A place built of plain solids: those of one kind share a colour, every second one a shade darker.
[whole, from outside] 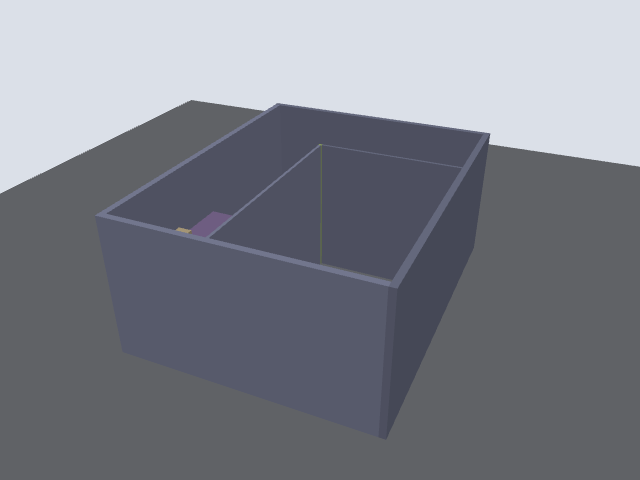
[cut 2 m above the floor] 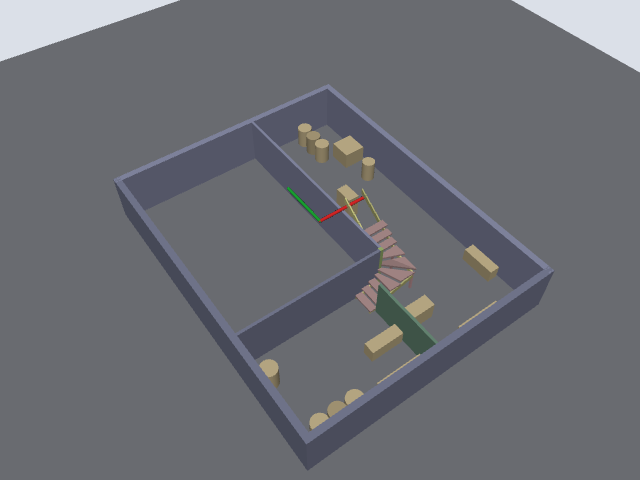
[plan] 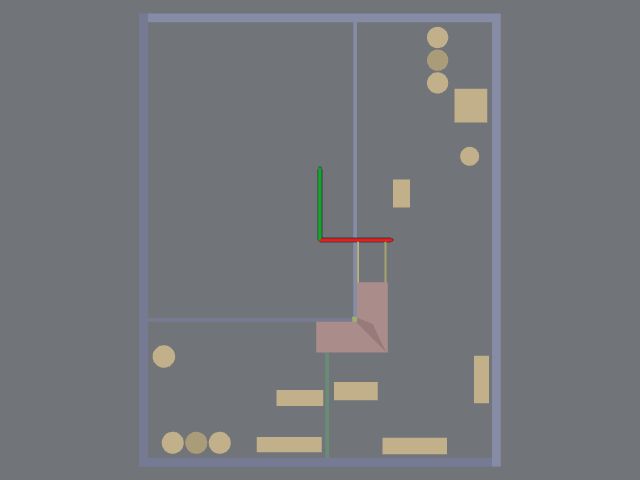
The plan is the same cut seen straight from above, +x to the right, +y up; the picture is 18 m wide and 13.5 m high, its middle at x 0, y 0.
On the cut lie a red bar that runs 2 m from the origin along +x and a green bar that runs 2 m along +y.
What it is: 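A barn, workshop or loft; a timber stair that turns on kite winders round a square newel, open at its outer side over a tall bay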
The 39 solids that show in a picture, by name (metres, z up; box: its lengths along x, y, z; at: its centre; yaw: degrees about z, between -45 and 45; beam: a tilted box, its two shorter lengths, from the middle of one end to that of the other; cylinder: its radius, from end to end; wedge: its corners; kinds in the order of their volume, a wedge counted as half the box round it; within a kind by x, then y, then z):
{
 "wall_1": {"box": [0.25, 12.75, 5.7], "at": [-4.96, 0.0, 2.8]},
 "wall_2": {"box": [5.76, 0.11, 5.7], "at": [-1.97, -2.25, 2.8]},
 "wall_3": {"box": [10.17, 0.25, 5.7], "at": [0.0, -6.25, 2.8]},
 "wall_4": {"box": [10.17, 0.25, 5.7], "at": [0.0, 6.25, 2.8]},
 "wall_5": {"box": [0.11, 8.31, 5.7], "at": [0.99, 1.99, 2.8]},
 "wall_6": {"box": [0.25, 12.75, 5.7], "at": [4.96, 0.0, 2.8]},
 "piece_1": {"cylinder": 0.32, "from": [-4.39, -3.28, 0.0], "to": [-4.39, -3.28, 0.92]},
 "piece_2": {"cylinder": 0.31, "from": [-4.14, -5.7, 0.0], "to": [-4.14, -5.7, 0.94]},
 "piece_3": {"cylinder": 0.31, "from": [-3.48, -5.7, 0.0], "to": [-3.48, -5.7, 0.94]},
 "piece_4": {"cylinder": 0.31, "from": [-2.82, -5.7, 0.0], "to": [-2.82, -5.7, 0.94]},
 "piece_5": {"box": [1.83, 0.43, 0.53], "at": [-0.86, -5.75, 0.22]},
 "piece_6": {"box": [1.31, 0.45, 0.62], "at": [-0.57, -4.44, 0.26]},
 "piece_7": {"box": [1.23, 0.51, 0.81], "at": [1.01, -4.25, 0.36]},
 "piece_8": {"box": [0.48, 0.79, 1.1], "at": [2.29, 1.3, 0.5]},
 "piece_9": {"box": [1.82, 0.47, 0.62], "at": [2.66, -5.79, 0.26]},
 "piece_10": {"cylinder": 0.3, "from": [3.31, 4.42, 0.0], "to": [3.31, 4.42, 0.85]},
 "piece_11": {"cylinder": 0.3, "from": [3.31, 5.06, 0.0], "to": [3.31, 5.06, 0.85]},
 "piece_12": {"cylinder": 0.3, "from": [3.31, 5.7, 0.0], "to": [3.31, 5.7, 0.85]},
 "piece_13": {"cylinder": 0.27, "from": [4.21, 2.35, 0.0], "to": [4.21, 2.35, 0.87]},
 "piece_14": {"box": [0.92, 0.95, 0.77], "at": [4.24, 3.78, 0.34]},
 "piece_15": {"box": [0.57, 1.33, 0.53], "at": [4.42, 3.37, 3.19]},
 "piece_16": {"box": [0.42, 1.33, 0.61], "at": [4.54, -3.92, 0.25]},
 "floor_1": {"box": [3.86, 6.0, 0.24], "at": [2.95, 3.18, 2.81]},
 "part_1": {"box": [0.11, 2.99, 1.64], "at": [0.2, -4.65, 0.77]},
 "tread_1": {"box": [0.3, 0.87, 0.07], "at": [0.04, -2.73, 0.16]},
 "tread_2": {"box": [0.3, 0.87, 0.07], "at": [0.33, -2.73, 0.35]},
 "tread_3": {"box": [0.3, 0.87, 0.07], "at": [0.61, -2.73, 0.55]},
 "tread_4": {"wedge": [[0.74, -3.16, 0.71], [0.74, -3.16, 0.78], [0.74, -2.29, 0.71], [0.74, -2.29, 0.78], [0.88, -2.29, 0.71], [0.88, -2.29, 0.78], [1.23, -3.16, 0.71], [1.23, -3.16, 0.78]]},
 "tread_5": {"wedge": [[0.87, -2.29, 0.9], [0.87, -2.29, 0.97], [1.02, -2.3, 0.9], [1.02, -2.3, 0.97], [1.21, -3.16, 0.9], [1.21, -3.16, 0.97], [1.89, -3.16, 0.9], [1.89, -3.16, 0.97]]},
 "tread_6": {"wedge": [[1.0, -2.3, 1.1], [1.0, -2.3, 1.17], [1.03, -2.17, 1.1], [1.03, -2.17, 1.17], [1.47, -2.34, 1.1], [1.47, -2.34, 1.17], [1.87, -3.16, 1.1], [1.87, -3.16, 1.17]]},
 "tread_7": {"wedge": [[1.03, -2.18, 1.29], [1.03, -2.18, 1.36], [1.03, -2.04, 1.29], [1.03, -2.04, 1.36], [1.91, -2.53, 1.29], [1.91, -2.53, 1.36], [1.91, -2.04, 1.29], [1.91, -2.04, 1.36]]},
 "tread_8": {"wedge": [[1.47, -2.34, 1.1], [1.47, -2.34, 1.17], [1.87, -3.16, 1.1], [1.87, -3.16, 1.17], [1.91, -3.16, 1.1], [1.91, -3.16, 1.17], [1.91, -2.52, 1.1], [1.91, -2.52, 1.17]]},
 "tread_9": {"box": [0.87, 0.3, 0.07], "at": [1.47, -1.91, 1.52]},
 "tread_10": {"box": [0.87, 0.3, 0.07], "at": [1.47, -1.62, 1.72]},
 "tread_11": {"box": [0.87, 0.3, 0.07], "at": [1.47, -1.34, 1.91]},
 "carriage_1": {"wedge": [[0.74, -3.13, 0.32], [0.74, -3.13, 0.51], [0.74, -3.08, 0.32], [0.74, -3.08, 0.51], [1.84, -3.13, 0.62], [1.84, -3.13, 0.81], [1.84, -3.08, 0.62], [1.84, -3.08, 0.81]]},
 "carriage_2": {"wedge": [[1.04, -2.06, 1.06], [1.04, -2.06, 1.28], [1.04, -0.05, 2.42], [1.04, -0.05, 2.63], [1.1, -2.06, 1.06], [1.1, -2.06, 1.28], [1.1, -0.05, 2.42], [1.1, -0.05, 2.63]]},
 "carriage_3": {"wedge": [[1.82, -2.06, 1.06], [1.82, -2.06, 1.28], [1.82, -0.05, 2.42], [1.82, -0.05, 2.63], [1.87, -2.06, 1.06], [1.87, -2.06, 1.28], [1.87, -0.05, 2.42], [1.87, -0.05, 2.63]]},
 "newel_1": {"box": [0.15, 0.15, 5.7], "at": [0.97, -2.23, 2.8]}
}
